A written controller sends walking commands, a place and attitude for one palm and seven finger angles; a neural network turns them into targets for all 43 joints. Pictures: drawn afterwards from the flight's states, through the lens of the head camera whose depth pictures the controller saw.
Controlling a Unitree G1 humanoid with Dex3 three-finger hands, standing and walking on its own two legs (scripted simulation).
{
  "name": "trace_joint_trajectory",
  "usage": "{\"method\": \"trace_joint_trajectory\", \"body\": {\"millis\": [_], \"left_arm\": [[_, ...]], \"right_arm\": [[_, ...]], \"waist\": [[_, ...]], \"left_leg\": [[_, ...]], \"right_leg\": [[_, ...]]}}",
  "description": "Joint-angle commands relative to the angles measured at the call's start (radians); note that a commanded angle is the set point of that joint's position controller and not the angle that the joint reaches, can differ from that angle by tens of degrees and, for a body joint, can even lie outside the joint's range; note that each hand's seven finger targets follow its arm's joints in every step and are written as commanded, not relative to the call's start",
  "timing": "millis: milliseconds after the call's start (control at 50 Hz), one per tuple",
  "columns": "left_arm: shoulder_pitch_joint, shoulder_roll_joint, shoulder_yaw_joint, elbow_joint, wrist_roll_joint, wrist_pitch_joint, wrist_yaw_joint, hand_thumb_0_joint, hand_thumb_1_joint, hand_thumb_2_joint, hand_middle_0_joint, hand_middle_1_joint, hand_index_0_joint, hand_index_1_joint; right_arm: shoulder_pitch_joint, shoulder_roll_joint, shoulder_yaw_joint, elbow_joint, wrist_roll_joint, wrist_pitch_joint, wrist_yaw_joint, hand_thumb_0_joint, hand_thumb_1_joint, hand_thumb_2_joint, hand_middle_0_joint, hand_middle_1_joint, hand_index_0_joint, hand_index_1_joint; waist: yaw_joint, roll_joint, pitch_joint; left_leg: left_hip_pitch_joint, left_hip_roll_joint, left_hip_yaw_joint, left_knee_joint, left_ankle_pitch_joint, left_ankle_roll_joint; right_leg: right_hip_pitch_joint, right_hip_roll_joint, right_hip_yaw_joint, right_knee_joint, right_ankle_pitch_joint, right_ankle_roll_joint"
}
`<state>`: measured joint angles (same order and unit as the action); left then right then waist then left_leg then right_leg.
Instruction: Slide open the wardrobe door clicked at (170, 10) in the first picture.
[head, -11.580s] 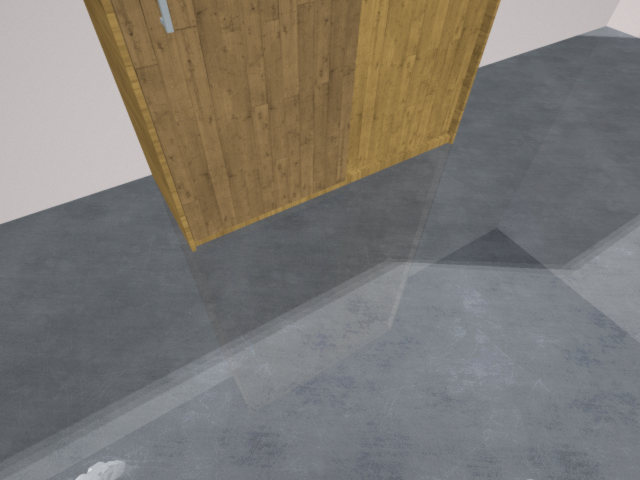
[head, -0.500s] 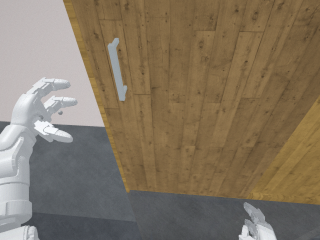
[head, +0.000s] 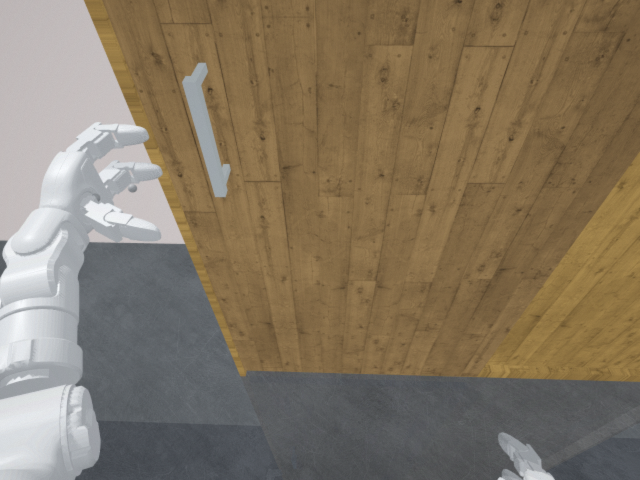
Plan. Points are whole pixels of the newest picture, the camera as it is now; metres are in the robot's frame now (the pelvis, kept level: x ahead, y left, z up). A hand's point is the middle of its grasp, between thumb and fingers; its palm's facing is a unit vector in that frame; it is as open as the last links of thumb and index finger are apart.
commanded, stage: move the hooked fingers beside the handle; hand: left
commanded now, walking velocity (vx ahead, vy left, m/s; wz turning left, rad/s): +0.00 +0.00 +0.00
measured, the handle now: (211, 135) +0.52 +0.18 +0.17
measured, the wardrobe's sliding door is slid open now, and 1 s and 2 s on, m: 0.00 0.00 0.00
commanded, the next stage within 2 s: feel for the door with the fingertips in 1.38 s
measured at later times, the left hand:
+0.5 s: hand (152, 161) +0.45 +0.24 +0.18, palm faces +0.00 -1.00 -0.01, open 14.0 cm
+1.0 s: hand (148, 161) +0.47 +0.25 +0.17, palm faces +0.00 -1.00 +0.01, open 14.0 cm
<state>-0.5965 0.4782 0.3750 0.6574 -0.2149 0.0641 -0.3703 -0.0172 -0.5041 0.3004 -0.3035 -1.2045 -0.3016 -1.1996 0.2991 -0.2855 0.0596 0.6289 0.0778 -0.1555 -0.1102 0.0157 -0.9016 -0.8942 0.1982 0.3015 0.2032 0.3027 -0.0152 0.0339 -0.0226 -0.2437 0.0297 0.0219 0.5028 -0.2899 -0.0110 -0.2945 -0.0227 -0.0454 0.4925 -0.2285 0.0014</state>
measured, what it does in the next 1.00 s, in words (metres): stands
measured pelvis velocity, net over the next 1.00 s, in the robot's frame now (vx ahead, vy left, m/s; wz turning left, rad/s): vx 0.00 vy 0.01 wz -0.02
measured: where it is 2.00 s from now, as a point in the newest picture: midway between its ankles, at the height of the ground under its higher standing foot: outside the picture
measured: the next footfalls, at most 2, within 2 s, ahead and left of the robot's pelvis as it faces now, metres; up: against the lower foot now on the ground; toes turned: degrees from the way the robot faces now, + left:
none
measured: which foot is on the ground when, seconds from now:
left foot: down 0.00-1.00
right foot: down 0.00-1.00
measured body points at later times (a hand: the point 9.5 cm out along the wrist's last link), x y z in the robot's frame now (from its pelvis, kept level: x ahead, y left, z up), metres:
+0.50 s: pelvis +0.00 +0.01 +0.00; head +0.03 +0.01 +0.44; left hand +0.45 +0.29 +0.18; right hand +0.07 -0.26 -0.11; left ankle -0.02 +0.13 -0.74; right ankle +0.02 -0.12 -0.74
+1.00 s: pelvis +0.00 +0.01 -0.01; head +0.05 +0.02 +0.44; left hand +0.46 +0.30 +0.17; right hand +0.04 -0.26 -0.12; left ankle -0.02 +0.13 -0.74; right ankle +0.02 -0.12 -0.74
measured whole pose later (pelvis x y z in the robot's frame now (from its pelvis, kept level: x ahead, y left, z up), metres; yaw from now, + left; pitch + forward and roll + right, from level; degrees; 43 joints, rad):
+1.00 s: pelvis +0.00 +0.01 -0.01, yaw -1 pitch +8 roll -1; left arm -0.85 0.57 0.41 1.02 -0.16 -0.10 -0.38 -0.02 -0.51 0.30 -0.30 -1.20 -0.30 -1.20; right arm 0.41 -0.29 0.04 0.66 0.06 -0.05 -0.08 0.01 -0.90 -0.89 0.20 0.30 0.20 0.30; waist -0.08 0.01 -0.05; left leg -0.41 0.03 0.03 0.60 -0.33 0.01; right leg -0.44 -0.02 -0.03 0.53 -0.23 0.02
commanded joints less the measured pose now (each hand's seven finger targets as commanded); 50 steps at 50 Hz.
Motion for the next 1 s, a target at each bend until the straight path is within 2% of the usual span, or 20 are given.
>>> {"method": "trace_joint_trajectory", "body": {"millis": [0, 140, 180, 220, 260, 280, 380, 400, 420, 460, 480, 520, 560, 620, 660, 740, 820, 880, 920, 980], "left_arm": [[-0.430, 0.312, 0.080, -0.168, -0.022, -0.076, 0.005, 0.000, -0.500, 0.300, -0.300, -1.200, -0.300, -1.200], [-0.547, 0.351, 0.081, -0.089, -0.003, -0.115, -0.007, 0.000, -0.500, 0.300, -0.300, -1.200, -0.300, -1.200], [-0.576, 0.305, 0.041, -0.077, -0.005, -0.129, -0.014, 0.000, -0.500, 0.300, -0.300, -1.200, -0.300, -1.200], [-0.603, 0.303, 0.033, -0.020, -0.007, -0.134, -0.014, 0.000, -0.500, 0.300, -0.300, -1.200, -0.300, -1.200], [-0.653, 0.295, 0.015, 0.021, 0.002, -0.135, -0.014, 0.000, -0.500, 0.300, -0.300, -1.200, -0.300, -1.200], [-0.659, 0.329, 0.040, 0.034, 0.010, -0.142, -0.008, 0.000, -0.500, 0.300, -0.300, -1.200, -0.300, -1.200], [-0.708, 0.335, 0.035, 0.113, 0.027, -0.175, 0.004, 0.000, -0.500, 0.300, -0.300, -1.200, -0.300, -1.200], [-0.740, 0.343, 0.035, 0.098, 0.025, -0.193, 0.008, 0.000, -0.500, 0.300, -0.300, -1.200, -0.300, -1.200], [-0.756, 0.357, 0.045, 0.094, 0.032, -0.203, 0.010, 0.000, -0.500, 0.300, -0.300, -1.200, -0.300, -1.200], [-0.769, 0.343, 0.035, 0.134, 0.040, -0.210, 0.013, 0.000, -0.500, 0.300, -0.300, -1.200, -0.300, -1.200], [-0.775, 0.339, 0.032, 0.176, 0.043, -0.210, 0.015, 0.000, -0.500, 0.300, -0.300, -1.200, -0.300, -1.200], [-0.780, 0.396, 0.073, 0.222, 0.048, -0.219, 0.019, 0.000, -0.500, 0.300, -0.300, -1.200, -0.300, -1.200], [-0.830, 0.394, 0.051, 0.263, 0.066, -0.222, 0.019, 0.000, -0.500, 0.300, -0.300, -1.200, -0.300, -1.200], [-0.799, 0.474, 0.115, 0.249, 0.071, -0.256, 0.013, 0.000, -0.500, 0.300, -0.300, -1.200, -0.300, -1.200], [-0.761, 0.438, 0.093, 0.221, 0.066, -0.268, -0.006, 0.000, -0.500, 0.300, -0.300, -1.200, -0.300, -1.200], [-0.685, 0.435, 0.108, 0.229, 0.034, -0.241, -0.036, 0.000, -0.500, 0.300, -0.300, -1.200, -0.300, -1.200], [-0.732, 0.395, 0.069, 0.106, 0.034, -0.233, -0.032, 0.000, -0.500, 0.300, -0.300, -1.200, -0.300, -1.200], [-0.757, 0.382, 0.072, 0.131, 0.018, -0.223, -0.018, 0.000, -0.500, 0.300, -0.300, -1.200, -0.300, -1.200], [-0.780, 0.410, 0.089, 0.104, 0.023, -0.230, -0.010, 0.000, -0.500, 0.300, -0.300, -1.200, -0.300, -1.200], [-0.765, 0.343, 0.036, 0.085, 0.037, -0.227, 0.000, 0.000, -0.500, 0.300, -0.300, -1.200, -0.300, -1.200]], "right_arm": [[-0.026, -0.138, -0.058, -0.126, -0.003, -0.037, -0.008, 0.000, -0.900, -0.900, 0.200, 0.300, 0.200, 0.300], [0.010, -0.146, -0.065, -0.108, -0.004, -0.017, -0.009, 0.000, -0.900, -0.900, 0.200, 0.300, 0.200, 0.300], [0.018, -0.143, -0.065, -0.108, -0.005, -0.018, -0.007, 0.000, -0.900, -0.900, 0.200, 0.300, 0.200, 0.300], [0.033, -0.150, -0.067, -0.094, -0.004, -0.011, -0.008, 0.000, -0.900, -0.900, 0.200, 0.300, 0.200, 0.300], [0.044, -0.152, -0.067, -0.086, -0.006, -0.008, -0.008, 0.000, -0.900, -0.900, 0.200, 0.300, 0.200, 0.300], [0.055, -0.155, -0.069, -0.079, -0.008, -0.005, -0.007, 0.000, -0.900, -0.900, 0.200, 0.300, 0.200, 0.300], [0.083, -0.157, -0.069, -0.070, -0.014, 0.011, -0.001, 0.000, -0.900, -0.900, 0.200, 0.300, 0.200, 0.300], [0.095, -0.160, -0.072, -0.067, -0.017, 0.014, -0.002, 0.000, -0.900, -0.900, 0.200, 0.300, 0.200, 0.300], [0.096, -0.161, -0.073, -0.069, -0.018, 0.014, 0.000, 0.000, -0.900, -0.900, 0.200, 0.300, 0.200, 0.300], [0.104, -0.157, -0.070, -0.063, -0.019, 0.018, 0.003, 0.000, -0.900, -0.900, 0.200, 0.300, 0.200, 0.300], [0.113, -0.159, -0.069, -0.057, -0.021, 0.020, 0.004, 0.000, -0.900, -0.900, 0.200, 0.300, 0.200, 0.300], [0.127, -0.170, -0.072, -0.052, -0.022, 0.028, 0.003, 0.000, -0.900, -0.900, 0.200, 0.300, 0.200, 0.300], [0.141, -0.171, -0.069, -0.048, -0.024, 0.034, 0.005, 0.000, -0.900, -0.900, 0.200, 0.300, 0.200, 0.300], [0.159, -0.177, -0.076, -0.056, -0.029, 0.044, 0.010, 0.000, -0.900, -0.900, 0.200, 0.300, 0.200, 0.300], [0.158, -0.169, -0.076, -0.068, -0.028, 0.049, 0.015, 0.000, -0.900, -0.900, 0.200, 0.300, 0.200, 0.300], [0.160, -0.178, -0.083, -0.076, -0.023, 0.068, 0.019, 0.000, -0.900, -0.900, 0.200, 0.300, 0.200, 0.300], [0.155, -0.172, -0.089, -0.085, -0.022, 0.071, 0.020, 0.000, -0.900, -0.900, 0.200, 0.300, 0.200, 0.300], [0.161, -0.172, -0.088, -0.069, -0.024, 0.067, 0.015, 0.000, -0.900, -0.900, 0.200, 0.300, 0.200, 0.300], [0.157, -0.171, -0.086, -0.065, -0.025, 0.063, 0.012, 0.000, -0.900, -0.900, 0.200, 0.300, 0.200, 0.300], [0.149, -0.161, -0.083, -0.066, -0.026, 0.056, 0.017, 0.000, -0.900, -0.900, 0.200, 0.300, 0.200, 0.300]], "waist": [[0.001, -0.024, -0.291], [-0.022, 0.029, -0.319], [-0.029, 0.048, -0.318], [-0.043, 0.004, -0.299], [-0.054, 0.036, -0.290], [-0.048, 0.037, -0.301], [-0.057, 0.033, -0.318], [-0.064, 0.003, -0.345], [-0.059, 0.025, -0.369], [-0.065, 0.061, -0.354], [-0.070, 0.031, -0.335], [-0.067, 0.013, -0.332], [-0.087, 0.019, -0.316], [-0.065, 0.014, -0.408], [-0.054, 0.064, -0.437], [-0.053, 0.013, -0.386], [-0.065, 0.101, -0.405], [-0.081, 0.037, -0.369], [-0.072, 0.082, -0.393], [-0.073, 0.111, -0.399]], "left_leg": [[0.051, -0.027, -0.011, -0.046, 0.276, 0.040], [0.052, -0.030, -0.008, -0.028, 0.282, 0.042], [0.060, -0.029, -0.012, -0.025, 0.284, 0.040], [0.044, -0.025, -0.015, -0.024, 0.270, 0.041], [0.035, -0.028, -0.018, -0.024, 0.237, 0.039], [0.034, -0.026, -0.024, -0.023, 0.247, 0.036], [0.014, -0.024, -0.022, -0.010, 0.259, 0.036], [0.020, -0.022, -0.024, -0.006, 0.279, 0.038], [0.030, -0.021, -0.028, -0.004, 0.288, 0.036], [0.026, -0.022, -0.027, 0.000, 0.280, 0.032], [0.005, -0.021, -0.029, -0.002, 0.264, 0.033], [-0.023, -0.019, -0.026, 0.001, 0.251, 0.036], [-0.049, -0.021, -0.025, 0.003, 0.213, 0.037], [-0.041, -0.021, -0.022, 0.021, 0.272, 0.038], [-0.012, -0.021, -0.020, 0.027, 0.334, 0.031], [-0.042, -0.015, -0.011, 0.024, 0.318, 0.038], [0.012, -0.012, -0.019, 0.028, 0.321, 0.034], [-0.004, -0.008, -0.028, 0.023, 0.269, 0.036], [0.011, -0.012, -0.027, 0.028, 0.296, 0.034], [0.043, -0.010, -0.037, 0.031, 0.337, 0.027]], "right_leg": [[0.148, 0.014, 0.002, -0.032, 0.294, -0.024], [0.125, 0.016, 0.011, -0.023, 0.310, -0.025], [0.103, 0.019, 0.008, -0.021, 0.301, -0.027], [0.085, 0.021, 0.004, -0.022, 0.288, -0.024], [0.055, 0.019, 0.006, -0.025, 0.251, -0.024], [0.059, 0.020, 0.002, -0.020, 0.252, -0.027], [0.050, 0.020, 0.006, -0.007, 0.266, -0.026], [0.069, 0.019, 0.003, -0.002, 0.280, -0.025], [0.066, 0.022, 0.008, 0.003, 0.287, -0.025], [0.041, 0.023, 0.006, 0.004, 0.276, -0.026], [0.033, 0.024, 0.004, 0.003, 0.265, -0.025], [0.038, 0.023, 0.008, 0.006, 0.260, -0.023], [0.011, 0.022, 0.011, 0.004, 0.233, -0.019], [0.069, 0.024, 0.018, 0.027, 0.297, -0.021], [0.071, 0.027, 0.013, 0.040, 0.342, -0.025], [0.058, 0.033, 0.009, 0.032, 0.339, -0.020], [0.016, 0.036, 0.006, 0.026, 0.294, -0.025], [-0.003, 0.040, 0.001, 0.013, 0.256, -0.022], [0.015, 0.038, 0.005, 0.019, 0.279, -0.025], [-0.005, 0.038, -0.003, 0.024, 0.285, -0.029]]}}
